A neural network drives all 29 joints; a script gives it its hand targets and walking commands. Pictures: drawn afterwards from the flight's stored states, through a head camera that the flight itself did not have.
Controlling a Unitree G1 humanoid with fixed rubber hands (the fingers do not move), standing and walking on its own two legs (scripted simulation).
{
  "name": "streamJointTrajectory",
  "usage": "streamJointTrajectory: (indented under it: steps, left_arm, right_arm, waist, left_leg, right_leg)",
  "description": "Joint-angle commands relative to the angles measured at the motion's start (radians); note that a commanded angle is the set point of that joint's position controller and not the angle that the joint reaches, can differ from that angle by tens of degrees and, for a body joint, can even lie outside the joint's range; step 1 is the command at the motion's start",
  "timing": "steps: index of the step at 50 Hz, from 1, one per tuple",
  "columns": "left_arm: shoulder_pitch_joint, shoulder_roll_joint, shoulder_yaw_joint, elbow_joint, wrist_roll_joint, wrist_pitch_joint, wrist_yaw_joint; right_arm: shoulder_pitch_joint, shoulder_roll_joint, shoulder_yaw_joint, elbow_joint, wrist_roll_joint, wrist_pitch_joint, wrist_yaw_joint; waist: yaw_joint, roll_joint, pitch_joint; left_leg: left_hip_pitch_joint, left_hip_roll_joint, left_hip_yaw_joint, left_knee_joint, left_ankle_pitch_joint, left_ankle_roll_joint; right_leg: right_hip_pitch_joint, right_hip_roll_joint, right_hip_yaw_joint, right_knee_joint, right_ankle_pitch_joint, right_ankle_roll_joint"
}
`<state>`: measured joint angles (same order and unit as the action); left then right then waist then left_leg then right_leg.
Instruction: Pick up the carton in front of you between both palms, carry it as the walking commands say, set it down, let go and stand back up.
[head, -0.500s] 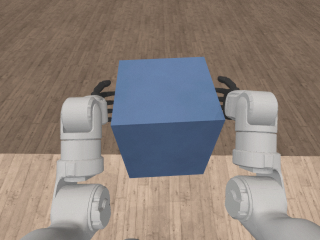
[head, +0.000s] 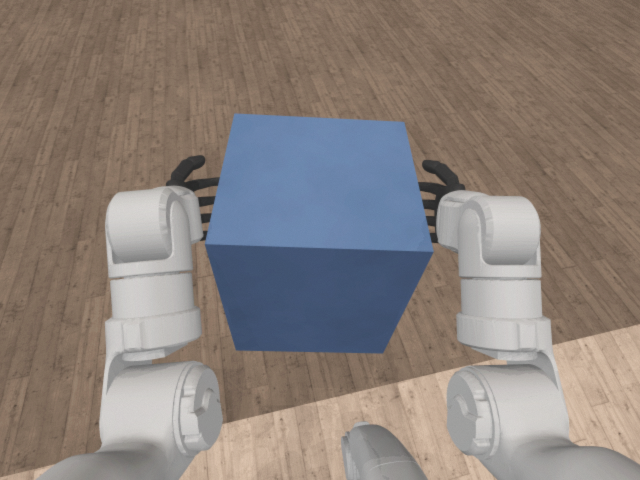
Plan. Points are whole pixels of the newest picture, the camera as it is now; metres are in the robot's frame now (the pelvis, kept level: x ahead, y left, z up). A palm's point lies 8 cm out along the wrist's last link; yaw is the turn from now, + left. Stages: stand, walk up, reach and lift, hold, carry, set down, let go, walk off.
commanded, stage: carry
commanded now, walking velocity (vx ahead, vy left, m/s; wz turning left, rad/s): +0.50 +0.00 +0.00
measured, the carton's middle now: (314, 243) +0.39 -0.04 +0.06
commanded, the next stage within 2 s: none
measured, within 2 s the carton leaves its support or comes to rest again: neither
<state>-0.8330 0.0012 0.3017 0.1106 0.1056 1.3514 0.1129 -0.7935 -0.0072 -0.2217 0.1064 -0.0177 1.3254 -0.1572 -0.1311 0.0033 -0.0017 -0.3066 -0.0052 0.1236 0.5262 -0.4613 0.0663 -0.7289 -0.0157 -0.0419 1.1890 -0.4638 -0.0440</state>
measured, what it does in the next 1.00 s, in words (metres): climbs: right foot 0.04 m higher, then left foot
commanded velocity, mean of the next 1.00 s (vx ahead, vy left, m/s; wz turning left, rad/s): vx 0.50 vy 0.00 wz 0.00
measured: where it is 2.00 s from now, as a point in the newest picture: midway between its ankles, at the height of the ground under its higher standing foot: (273, 191)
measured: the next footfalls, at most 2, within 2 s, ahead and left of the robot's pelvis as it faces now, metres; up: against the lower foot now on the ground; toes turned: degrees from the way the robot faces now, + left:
right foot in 0.12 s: +0.27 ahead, -0.11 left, +0.04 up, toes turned -6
left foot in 0.50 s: +0.53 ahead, +0.09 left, +0.06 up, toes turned +6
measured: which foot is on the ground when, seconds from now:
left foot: down 0.00-0.16, up 0.18-0.48, down 0.50-0.94, up 0.96-1.00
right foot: up 0.00-0.10, down 0.12-0.56, up 0.58-0.92, down 0.94-1.00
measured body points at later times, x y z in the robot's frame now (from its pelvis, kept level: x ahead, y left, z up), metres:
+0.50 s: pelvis +0.34 -0.01 +0.04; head +0.35 -0.01 +0.49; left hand +0.71 +0.17 +0.21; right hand +0.74 -0.13 +0.22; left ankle +0.48 +0.08 -0.66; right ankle +0.23 -0.11 -0.70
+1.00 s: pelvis +0.67 -0.02 +0.05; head +0.67 -0.02 +0.50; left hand +1.05 +0.14 +0.21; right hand +1.05 -0.17 +0.20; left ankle +0.51 +0.08 -0.60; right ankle +0.75 -0.09 -0.67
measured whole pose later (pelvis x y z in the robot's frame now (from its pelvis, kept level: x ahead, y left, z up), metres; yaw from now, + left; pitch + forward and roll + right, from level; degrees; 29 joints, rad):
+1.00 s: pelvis +0.67 -0.02 +0.05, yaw +1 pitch +4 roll +0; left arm -0.84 -0.01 0.27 0.23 0.13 1.30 0.11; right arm -0.83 -0.02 -0.26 0.22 -0.07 1.31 -0.12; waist 0.00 0.02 -0.07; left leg -0.31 0.01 0.04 1.04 -0.48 0.02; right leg -0.49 0.02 -0.15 0.58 -0.16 -0.10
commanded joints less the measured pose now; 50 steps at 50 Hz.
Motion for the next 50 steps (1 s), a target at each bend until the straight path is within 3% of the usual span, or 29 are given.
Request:
streamJointTrajectory:
  steps: [1,4,6,7,8,9,11,12,14,17,19,22,24,25,26,27,28,29,30,31,33,36,43,45,46,47,48,49,50]
  left_arm:
    - [-0.695,-0.97,-0.545,-0.097,-0.339,-0.044,-0.151]
    - [-0.669,-0.94,-0.561,-0.073,-0.332,-0.028,-0.152]
    - [-0.646,-0.949,-0.567,-0.015,-0.348,-0.023,-0.164]
    - [-0.613,-0.957,-0.567,0.019,-0.365,-0.021,-0.173]
    - [-0.635,-0.937,-0.557,0.03,-0.368,-0.03,-0.179]
    - [-0.664,-0.979,-0.582,0.014,-0.402,-0.026,-0.19]
    - [-0.788,-1.065,-0.642,-0.077,-0.502,-0.024,-0.21]
    - [-0.852,-1.101,-0.666,-0.123,-0.544,-0.027,-0.218]
    - [-0.951,-1.149,-0.685,-0.188,-0.6,-0.032,-0.228]
    - [-0.979,-1.149,-0.676,-0.205,-0.635,-0.025,-0.236]
    - [-0.93,-1.135,-0.658,-0.157,-0.626,-0.019,-0.239]
    - [-0.856,-1.125,-0.627,-0.056,-0.583,-0.017,-0.248]
    - [-0.817,-1.125,-0.607,0.0,-0.556,-0.021,-0.253]
    - [-0.81,-1.126,-0.598,0.016,-0.547,-0.022,-0.254]
    - [-0.808,-1.121,-0.586,0.026,-0.527,-0.024,-0.253]
    - [-0.834,-1.116,-0.574,0.007,-0.512,-0.024,-0.254]
    - [-0.846,-1.104,-0.571,-0.004,-0.5,-0.025,-0.252]
    - [-0.848,-1.098,-0.566,-0.006,-0.485,-0.028,-0.241]
    - [-0.831,-1.079,-0.551,-0.024,-0.465,-0.027,-0.227]
    - [-0.81,-1.066,-0.54,-0.034,-0.444,-0.026,-0.212]
    - [-0.775,-1.027,-0.525,-0.069,-0.412,-0.025,-0.183]
    - [-0.744,-0.985,-0.521,-0.099,-0.377,-0.018,-0.149]
    - [-0.655,-0.996,-0.555,0.021,-0.344,-0.011,-0.17]
    - [-0.647,-1.03,-0.561,0.067,-0.368,-0.018,-0.192]
    - [-0.64,-1.044,-0.556,0.087,-0.38,-0.024,-0.203]
    - [-0.615,-1.055,-0.546,0.112,-0.389,-0.03,-0.215]
    - [-0.648,-1.037,-0.541,0.124,-0.384,-0.042,-0.218]
    - [-0.634,-1.067,-0.542,0.128,-0.401,-0.05,-0.224]
    - [-0.639,-1.109,-0.553,0.1,-0.425,-0.06,-0.233]
  right_arm:
    - [-0.945,1.15,0.61,-0.203,0.535,-0.025,0.281]
    - [-0.868,1.098,0.592,-0.137,0.495,-0.01,0.277]
    - [-0.816,1.076,0.575,-0.076,0.464,0.001,0.273]
    - [-0.822,1.053,0.559,-0.059,0.443,0.007,0.274]
    - [-0.821,1.059,0.541,-0.042,0.43,0.016,0.278]
    - [-0.826,1.049,0.522,-0.028,0.402,0.016,0.276]
    - [-0.782,1.038,0.476,0.004,0.356,0.014,0.265]
    - [-0.766,1.035,0.462,0.003,0.335,0.013,0.256]
    - [-0.761,1.015,0.441,-0.021,0.303,0.008,0.235]
    - [-0.771,0.97,0.424,-0.049,0.263,0.01,0.205]
    - [-0.737,0.947,0.414,-0.019,0.232,0.017,0.194]
    - [-0.688,0.955,0.421,0.05,0.214,0.021,0.199]
    - [-0.689,0.984,0.431,0.084,0.227,0.018,0.214]
    - [-0.685,0.999,0.432,0.099,0.241,0.013,0.222]
    - [-0.68,1.01,0.433,0.114,0.259,0.007,0.231]
    - [-0.7,1.02,0.445,0.094,0.276,-0.005,0.238]
    - [-0.736,1.059,0.467,0.067,0.317,-0.01,0.246]
    - [-0.808,1.083,0.495,0.001,0.362,-0.009,0.254]
    - [-0.876,1.114,0.527,-0.056,0.411,-0.01,0.259]
    - [-0.938,1.129,0.553,-0.114,0.453,-0.011,0.263]
    - [-1.0,1.153,0.583,-0.191,0.511,-0.01,0.266]
    - [-0.987,1.135,0.578,-0.219,0.535,0.002,0.27]
    - [-0.813,1.109,0.542,-0.038,0.437,0.005,0.287]
    - [-0.784,1.11,0.53,0.005,0.412,-0.003,0.288]
    - [-0.77,1.111,0.526,0.024,0.404,-0.009,0.288]
    - [-0.777,1.105,0.518,0.039,0.397,-0.014,0.289]
    - [-0.774,1.141,0.51,0.068,0.39,-0.015,0.29]
    - [-0.765,1.131,0.501,0.068,0.376,-0.022,0.288]
    - [-0.75,1.143,0.502,0.062,0.37,-0.029,0.285]
  waist:
    - [0.055,0.106,-0.47]
    - [0.086,0.15,-0.447]
    - [0.18,0.076,-0.534]
    - [0.246,-0.01,-0.643]
    - [0.24,-0.321,-0.702]
    - [0.235,-0.263,-0.601]
    - [0.229,-0.004,-0.522]
    - [0.216,0.027,-0.507]
    - [0.193,-0.039,-0.513]
    - [0.201,-0.079,-0.48]
    - [0.212,-0.083,-0.446]
    - [0.194,-0.152,-0.41]
    - [0.136,-0.167,-0.431]
    - [0.083,-0.133,-0.479]
    - [0.033,-0.08,-0.573]
    - [0.003,0.122,-0.628]
    - [0.031,0.278,-0.551]
    - [0.048,0.186,-0.542]
    - [0.047,0.075,-0.529]
    - [0.059,0.022,-0.503]
    - [0.077,0.055,-0.514]
    - [0.069,0.084,-0.521]
    - [0.063,0.146,-0.448]
    - [0.103,0.122,-0.485]
    - [0.14,0.09,-0.527]
    - [0.182,0.01,-0.576]
    - [0.173,-0.243,-0.629]
    - [0.185,-0.258,-0.595]
    - [0.187,-0.187,-0.561]
  left_leg:
    - [0.366,0.254,-0.296,-0.182,0.289,0.168]
    - [0.267,0.229,-0.17,-0.157,0.39,0.123]
    - [0.122,0.181,-0.023,0.118,0.735,0.051]
    - [-0.045,0.155,-0.002,0.351,0.576,-0.001]
    - [-0.314,-0.002,-0.025,0.644,0.204,-0.062]
    - [-0.487,-0.054,-0.127,0.839,-0.084,-0.047]
    - [-0.568,0.007,-0.163,0.977,-0.045,-0.019]
    - [-0.568,0.032,-0.161,0.918,-0.022,-0.009]
    - [-0.525,0.046,-0.15,0.809,0.022,-0.001]
    - [-0.543,0.052,-0.105,0.667,-0.001,-0.013]
    - [-0.493,0.059,-0.074,0.458,0.043,-0.022]
    - [-0.27,-0.009,0.046,0.201,0.143,-0.021]
    - [-0.052,-0.062,0.112,0.11,0.197,-0.004]
    - [0.134,-0.095,0.16,0.031,0.225,0.013]
    - [0.387,-0.072,0.098,0.039,0.176,0.039]
    - [0.554,0.139,-0.365,-0.054,-0.086,0.148]
    - [0.576,0.298,-0.758,-0.191,0.167,0.22]
    - [0.577,0.336,-0.739,-0.139,0.394,0.26]
    - [0.528,0.321,-0.648,-0.081,0.549,0.249]
    - [0.474,0.307,-0.563,-0.068,0.58,0.216]
    - [0.428,0.27,-0.464,-0.092,0.503,0.162]
    - [0.414,0.273,-0.386,-0.111,0.569,0.175]
    - [0.38,0.194,-0.134,-0.056,0.863,0.083]
    - [0.328,0.16,-0.045,0.1,0.988,0.031]
    - [0.222,0.141,-0.012,0.209,0.895,-0.001]
    - [0.039,0.12,-0.016,0.388,0.583,-0.03]
    - [-0.284,-0.026,-0.036,0.639,0.082,-0.064]
    - [-0.44,-0.042,-0.108,0.787,-0.072,-0.047]
    - [-0.482,-0.001,-0.143,0.817,-0.045,-0.033]
  right_leg:
    - [0.0,-0.032,-0.014,-0.236,0.036,0.001]
    - [0.254,0.053,-0.155,-0.456,0.068,-0.011]
    - [0.684,0.126,-0.239,-0.585,0.165,-0.055]
    - [0.963,-0.003,-0.033,-0.604,0.064,-0.096]
    - [1.1,-0.282,0.614,-0.784,-0.08,-0.252]
    - [1.09,-0.322,0.775,-0.866,0.093,-0.293]
    - [0.989,-0.307,0.544,-0.732,0.495,-0.267]
    - [0.949,-0.278,0.461,-0.725,0.499,-0.218]
    - [0.909,-0.24,0.377,-0.763,0.369,-0.158]
    - [0.877,-0.246,0.314,-0.819,0.309,-0.18]
    - [0.836,-0.238,0.238,-0.853,0.327,-0.175]
    - [0.744,-0.199,0.1,-0.857,0.447,-0.123]
    - [0.698,-0.195,0.018,-0.745,0.709,-0.082]
    - [0.654,-0.166,-0.068,-0.593,0.866,-0.047]
    - [0.533,-0.127,-0.117,-0.4,0.821,-0.005]
    - [0.279,-0.042,-0.103,-0.116,0.574,0.046]
    - [0.035,0.107,-0.023,0.091,-0.009,0.044]
    - [-0.038,0.069,0.084,0.252,-0.048,0.008]
    - [-0.06,0.036,0.085,0.285,-0.028,-0.006]
    - [-0.076,0.004,0.089,0.228,0.009,-0.011]
    - [-0.042,-0.021,0.083,0.083,0.06,-0.003]
    - [-0.011,-0.013,0.031,-0.119,0.029,0.01]
    - [0.196,0.047,-0.105,-0.607,0.347,-0.004]
    - [0.436,0.09,-0.166,-0.761,0.444,-0.027]
    - [0.633,0.061,-0.154,-0.767,0.462,-0.043]
    - [0.832,-0.114,0.071,-0.743,0.426,-0.069]
    - [1.061,-0.358,0.535,-0.758,0.53,-0.215]
    - [1.088,-0.376,0.627,-0.798,0.506,-0.275]
    - [1.054,-0.343,0.547,-0.794,0.53,-0.256]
